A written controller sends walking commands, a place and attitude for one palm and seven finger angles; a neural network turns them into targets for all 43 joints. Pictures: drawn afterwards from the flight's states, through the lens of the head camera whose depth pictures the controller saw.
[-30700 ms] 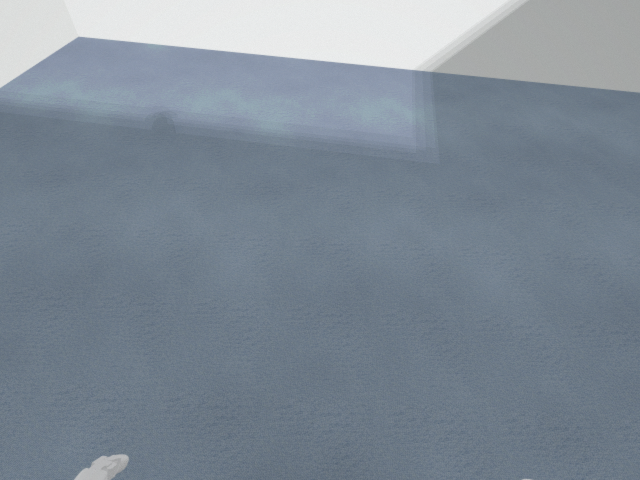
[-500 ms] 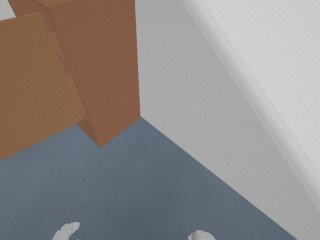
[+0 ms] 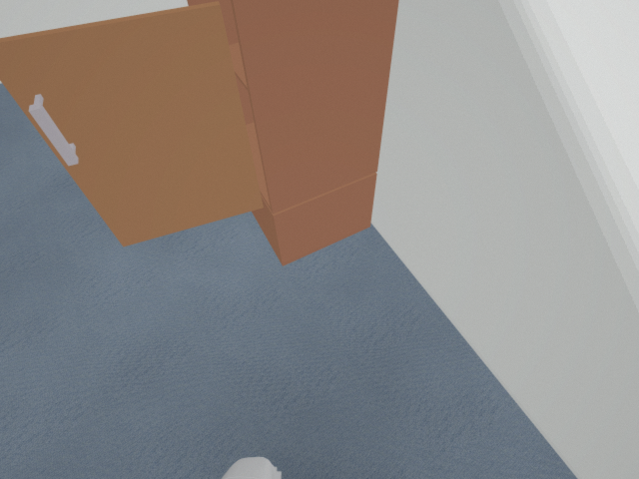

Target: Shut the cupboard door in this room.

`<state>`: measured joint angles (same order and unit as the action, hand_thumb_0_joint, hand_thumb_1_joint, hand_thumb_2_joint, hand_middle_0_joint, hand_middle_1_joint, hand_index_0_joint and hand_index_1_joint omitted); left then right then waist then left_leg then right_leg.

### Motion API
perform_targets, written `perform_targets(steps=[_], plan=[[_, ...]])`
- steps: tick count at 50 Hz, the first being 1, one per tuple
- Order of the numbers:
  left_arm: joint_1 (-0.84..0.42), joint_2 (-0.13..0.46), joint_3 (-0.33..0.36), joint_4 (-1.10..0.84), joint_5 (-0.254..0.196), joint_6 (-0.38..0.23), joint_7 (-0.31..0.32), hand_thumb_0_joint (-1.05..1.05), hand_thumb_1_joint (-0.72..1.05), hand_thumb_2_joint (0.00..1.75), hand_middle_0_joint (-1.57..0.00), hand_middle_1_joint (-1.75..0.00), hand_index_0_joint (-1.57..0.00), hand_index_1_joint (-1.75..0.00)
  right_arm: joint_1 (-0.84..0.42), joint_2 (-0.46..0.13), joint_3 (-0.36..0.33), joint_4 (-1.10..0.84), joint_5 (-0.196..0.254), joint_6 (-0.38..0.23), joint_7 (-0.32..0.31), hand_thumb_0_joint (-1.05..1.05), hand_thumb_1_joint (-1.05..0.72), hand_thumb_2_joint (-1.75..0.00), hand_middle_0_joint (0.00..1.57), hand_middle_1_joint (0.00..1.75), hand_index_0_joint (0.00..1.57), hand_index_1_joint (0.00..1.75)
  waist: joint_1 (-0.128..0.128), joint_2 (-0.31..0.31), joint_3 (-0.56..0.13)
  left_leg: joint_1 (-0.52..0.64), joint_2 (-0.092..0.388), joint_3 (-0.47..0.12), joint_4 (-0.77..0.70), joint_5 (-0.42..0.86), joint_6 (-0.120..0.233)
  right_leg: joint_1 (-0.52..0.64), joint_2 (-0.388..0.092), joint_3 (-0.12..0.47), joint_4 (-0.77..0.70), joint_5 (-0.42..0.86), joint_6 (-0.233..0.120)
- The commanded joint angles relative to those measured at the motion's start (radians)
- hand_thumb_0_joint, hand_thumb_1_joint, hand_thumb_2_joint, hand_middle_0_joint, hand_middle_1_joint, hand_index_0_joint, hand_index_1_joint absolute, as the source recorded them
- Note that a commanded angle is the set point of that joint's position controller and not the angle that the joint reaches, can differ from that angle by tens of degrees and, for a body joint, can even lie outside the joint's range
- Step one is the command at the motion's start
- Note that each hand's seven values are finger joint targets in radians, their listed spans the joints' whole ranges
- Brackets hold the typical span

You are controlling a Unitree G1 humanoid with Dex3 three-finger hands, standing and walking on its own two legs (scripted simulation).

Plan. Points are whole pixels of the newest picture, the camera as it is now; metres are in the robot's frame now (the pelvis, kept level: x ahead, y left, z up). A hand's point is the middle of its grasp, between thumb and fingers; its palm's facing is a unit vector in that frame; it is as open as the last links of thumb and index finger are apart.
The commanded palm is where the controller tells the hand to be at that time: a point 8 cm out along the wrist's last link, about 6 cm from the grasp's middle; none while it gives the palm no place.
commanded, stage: turn to face it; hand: left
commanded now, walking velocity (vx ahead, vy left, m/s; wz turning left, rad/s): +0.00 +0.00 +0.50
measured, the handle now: (55, 130) +0.73 +0.58 -0.02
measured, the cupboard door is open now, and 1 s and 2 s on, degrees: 82 82 82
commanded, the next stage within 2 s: take the last steps up to it in 0.52 s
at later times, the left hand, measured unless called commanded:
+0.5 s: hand out of the picture +0.03 +0.28 -0.16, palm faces +0.23 -0.94 -0.25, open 7.4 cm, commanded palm none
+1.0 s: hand out of the picture -0.08 +0.18 -0.15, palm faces +0.41 -0.87 -0.26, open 7.3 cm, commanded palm none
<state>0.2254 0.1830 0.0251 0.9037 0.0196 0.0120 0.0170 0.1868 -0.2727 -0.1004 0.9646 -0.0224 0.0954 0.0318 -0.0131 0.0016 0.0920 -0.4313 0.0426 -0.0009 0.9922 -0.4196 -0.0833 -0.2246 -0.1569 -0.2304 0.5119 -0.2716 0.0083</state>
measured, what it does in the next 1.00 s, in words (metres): steps on the spot, turning left: left foot, then right foot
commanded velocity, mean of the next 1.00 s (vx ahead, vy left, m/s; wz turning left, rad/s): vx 0.12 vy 0.02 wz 0.23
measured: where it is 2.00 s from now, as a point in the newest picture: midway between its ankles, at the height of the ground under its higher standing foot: (274, 429)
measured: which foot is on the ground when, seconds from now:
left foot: up 0.00-0.12, down 0.14-0.66, up 0.68-1.00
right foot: down 0.00-0.14, up 0.16-0.64, down 0.66-1.00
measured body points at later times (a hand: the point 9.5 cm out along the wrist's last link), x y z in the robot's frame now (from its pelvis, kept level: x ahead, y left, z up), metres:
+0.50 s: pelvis -0.01 +0.05 +0.00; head +0.02 +0.07 +0.45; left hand +0.02 +0.33 -0.14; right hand +0.12 -0.17 -0.14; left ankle -0.03 +0.14 -0.74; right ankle +0.01 -0.10 -0.68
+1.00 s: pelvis +0.01 +0.02 +0.01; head +0.03 -0.01 +0.46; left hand -0.10 +0.23 -0.13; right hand +0.11 -0.21 -0.16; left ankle -0.05 +0.20 -0.66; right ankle +0.01 -0.08 -0.74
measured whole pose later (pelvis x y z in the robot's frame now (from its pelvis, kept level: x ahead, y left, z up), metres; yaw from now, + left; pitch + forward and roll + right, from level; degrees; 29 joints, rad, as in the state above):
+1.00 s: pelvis +0.01 +0.02 +0.01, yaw +20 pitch -1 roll +3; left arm 0.38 0.14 0.03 1.06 0.02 -0.05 0.01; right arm 0.27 -0.25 -0.09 1.07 -0.04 0.05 0.03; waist 0.02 0.04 0.02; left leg -0.48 0.08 -0.01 1.00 -0.21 -0.06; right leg -0.08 -0.07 -0.15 0.33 -0.24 -0.02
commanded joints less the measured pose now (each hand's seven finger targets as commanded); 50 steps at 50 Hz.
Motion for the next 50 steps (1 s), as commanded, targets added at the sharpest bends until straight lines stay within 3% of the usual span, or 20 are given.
perform_targets(steps=[1,3,5,6,7,8,10,12,15,25,30,31,32,33,34,35,37,38,41,50], plan=[[0.082,0.258,0.079,-0.041,0.011,-0.012,0.012,0.00,0.90,0.90,-0.20,-0.30,-0.20,-0.30,-0.114,-0.019,0.019,-0.114,0.013,-0.048,-0.003,0.00,-0.90,-0.90,0.20,0.30,0.20,0.30,0.077,-0.231,-0.131,0.006,-0.023,0.087,-0.214,-0.056,0.011,0.185,-0.229,0.145,-0.087,0.492,-0.124],[0.068,0.270,0.083,-0.031,0.009,-0.009,0.009,0.00,0.90,0.90,-0.20,-0.30,-0.20,-0.30,-0.075,-0.029,0.020,-0.105,0.015,-0.056,-0.008,0.00,-0.90,-0.90,0.20,0.30,0.20,0.30,0.053,-0.231,-0.159,0.091,-0.030,0.107,-0.346,0.006,0.023,0.174,-0.231,0.121,-0.032,0.505,-0.101],[0.042,0.255,0.081,-0.029,-0.004,-0.002,0.005,0.00,0.90,0.90,-0.20,-0.30,-0.20,-0.30,-0.008,-0.067,0.011,-0.088,0.013,-0.068,-0.008,0.00,-0.90,-0.90,0.20,0.30,0.20,0.30,0.004,-0.146,-0.191,0.300,-0.017,0.093,-0.577,0.235,0.042,0.056,-0.194,0.056,0.103,0.397,-0.024],[0.046,0.208,0.075,-0.052,-0.011,0.004,0.001,0.00,0.90,0.90,-0.20,-0.30,-0.20,-0.30,0.038,-0.162,-0.010,-0.083,0.006,-0.080,-0.014,0.00,-0.90,-0.90,0.20,0.30,0.20,0.30,-0.028,0.078,-0.233,0.475,0.148,-0.113,-0.634,0.441,0.109,-0.137,-0.103,0.014,0.282,0.137,0.043],[-0.014,0.140,0.049,-0.091,-0.010,0.008,-0.003,0.00,0.90,0.90,-0.20,-0.30,-0.20,-0.30,0.094,-0.258,-0.035,-0.074,0.008,-0.080,-0.023,0.00,-0.90,-0.90,0.20,0.30,0.20,0.30,-0.071,0.316,-0.224,0.539,0.374,-0.378,-0.632,0.864,0.235,-0.373,0.007,0.053,0.464,-0.399,0.096],[-0.060,0.161,0.046,-0.096,-0.005,0.018,0.004,0.00,0.90,0.90,-0.20,-0.30,-0.20,-0.30,0.128,-0.257,-0.029,-0.051,0.009,-0.072,-0.028,0.00,-0.90,-0.90,0.20,0.30,0.20,0.30,-0.081,0.228,-0.217,0.497,0.397,-0.298,-0.600,0.931,0.298,-0.356,0.002,0.137,0.552,-0.400,0.079],[-0.078,0.159,0.051,-0.057,-0.007,0.027,0.006,0.00,0.90,0.90,-0.20,-0.30,-0.20,-0.30,0.038,-0.187,-0.012,-0.059,0.005,-0.078,-0.045,0.00,-0.90,-0.90,0.20,0.30,0.20,0.30,-0.045,0.254,-0.138,0.397,0.289,-0.240,-0.613,0.862,0.271,-0.358,0.002,0.188,0.609,-0.291,0.079],[-0.047,0.162,0.054,-0.025,-0.009,0.025,-0.004,0.00,0.90,0.90,-0.20,-0.30,-0.20,-0.30,-0.036,-0.153,0.004,-0.081,0.005,-0.082,-0.049,0.00,-0.90,-0.90,0.20,0.30,0.20,0.30,-0.006,0.192,-0.097,0.352,0.221,-0.171,-0.617,0.826,0.241,-0.331,0.018,0.194,0.618,-0.194,0.085],[-0.012,0.160,0.053,0.000,-0.008,0.024,-0.007,0.00,0.90,0.90,-0.20,-0.30,-0.20,-0.30,-0.021,-0.132,0.011,-0.079,0.011,-0.092,-0.049,0.00,-0.90,-0.90,0.20,0.30,0.20,0.30,0.009,0.147,-0.118,0.382,0.179,-0.136,-0.633,0.820,0.218,-0.317,0.041,0.187,0.617,-0.121,0.092],[-0.113,0.130,0.034,-0.029,-0.014,0.021,0.006,0.00,0.90,0.90,-0.20,-0.30,-0.20,-0.30,0.057,-0.112,0.010,-0.041,0.001,-0.089,-0.052,0.00,-0.90,-0.90,0.20,0.30,0.20,0.30,-0.021,0.132,-0.102,0.359,0.201,-0.287,-0.648,0.718,0.269,-0.226,0.077,0.210,0.356,-0.185,0.089],[-0.033,0.120,0.032,0.000,-0.021,0.001,0.012,0.00,0.90,0.90,-0.20,-0.30,-0.20,-0.30,0.027,-0.099,0.011,-0.022,0.005,-0.087,-0.050,0.00,-0.90,-0.90,0.20,0.30,0.20,0.30,0.020,0.129,-0.135,0.260,0.154,-0.300,-0.586,0.689,0.229,0.000,0.114,0.189,0.042,-0.037,0.063],[0.002,0.119,0.033,0.013,-0.021,-0.009,0.014,0.00,0.90,0.90,-0.20,-0.30,-0.20,-0.30,0.023,-0.085,0.015,-0.017,0.009,-0.089,-0.049,0.00,-0.90,-0.90,0.20,0.30,0.20,0.30,0.039,0.096,-0.157,0.230,0.121,-0.278,-0.549,0.612,0.193,0.089,0.101,0.188,-0.103,0.074,0.058],[0.031,0.155,0.037,0.027,-0.014,-0.023,0.018,0.00,0.90,0.90,-0.20,-0.30,-0.20,-0.30,0.042,-0.045,0.022,-0.011,0.017,-0.093,-0.044,0.00,-0.90,-0.90,0.20,0.30,0.20,0.30,0.044,0.004,-0.191,0.126,0.061,-0.226,-0.475,0.416,0.138,0.237,0.013,0.270,-0.188,0.148,0.038],[0.061,0.231,0.052,0.038,-0.001,-0.032,0.023,0.00,0.90,0.90,-0.20,-0.30,-0.20,-0.30,0.046,0.016,0.035,-0.024,0.022,-0.095,-0.039,0.00,-0.90,-0.90,0.20,0.30,0.20,0.30,0.053,-0.232,-0.186,-0.045,-0.076,-0.078,-0.324,0.067,0.073,0.323,-0.201,0.493,-0.227,0.184,-0.047],[0.081,0.263,0.056,0.028,-0.001,-0.026,0.017,0.00,0.90,0.90,-0.20,-0.30,-0.20,-0.30,0.013,-0.023,0.021,-0.043,0.013,-0.080,-0.040,0.00,-0.90,-0.90,0.20,0.30,0.20,0.30,0.081,-0.249,-0.126,-0.079,-0.092,-0.058,-0.142,-0.173,0.062,0.194,-0.319,0.585,-0.291,0.082,-0.150],[0.057,0.239,0.064,0.022,-0.004,-0.023,0.020,0.00,0.90,0.90,-0.20,-0.30,-0.20,-0.30,0.018,-0.055,0.008,-0.034,0.004,-0.065,-0.036,0.00,-0.90,-0.90,0.20,0.30,0.20,0.30,0.072,-0.206,-0.081,-0.112,-0.053,-0.085,-0.008,-0.143,0.067,0.135,-0.302,0.570,-0.329,-0.121,-0.175],[0.003,0.185,0.054,0.017,-0.007,-0.030,0.015,0.00,0.90,0.90,-0.20,-0.30,-0.20,-0.30,0.024,-0.045,0.003,0.005,-0.005,-0.060,-0.021,0.00,-0.90,-0.90,0.20,0.30,0.20,0.30,0.037,-0.134,0.033,-0.147,-0.019,-0.076,0.111,0.010,0.065,0.038,-0.218,0.505,-0.374,-0.279,-0.127],[0.006,0.157,0.046,0.024,-0.009,-0.043,0.011,0.00,0.90,0.90,-0.20,-0.30,-0.20,-0.30,0.050,-0.029,0.005,0.019,-0.008,-0.062,-0.013,0.00,-0.90,-0.90,0.20,0.30,0.20,0.30,0.024,-0.099,0.033,-0.147,-0.010,-0.063,0.130,0.078,0.060,0.044,-0.181,0.433,-0.366,-0.226,-0.101],[0.067,0.124,0.041,0.048,-0.007,-0.066,0.008,0.00,0.90,0.90,-0.20,-0.30,-0.20,-0.30,0.086,0.000,0.007,0.037,-0.008,-0.067,-0.005,0.00,-0.90,-0.90,0.20,0.30,0.20,0.30,0.025,-0.140,0.003,-0.160,0.008,-0.032,0.141,0.182,0.038,0.095,-0.136,0.320,-0.361,-0.119,-0.068],[0.252,0.114,0.036,0.144,0.008,-0.088,0.003,0.00,0.90,0.90,-0.20,-0.30,-0.20,-0.30,-0.048,0.023,0.024,0.006,-0.003,-0.086,0.004,0.00,-0.90,-0.90,0.20,0.30,0.20,0.30,0.079,-0.155,0.026,-0.185,0.055,0.031,-0.098,0.186,0.026,0.176,-0.164,0.312,-0.376,-0.043,-0.116]])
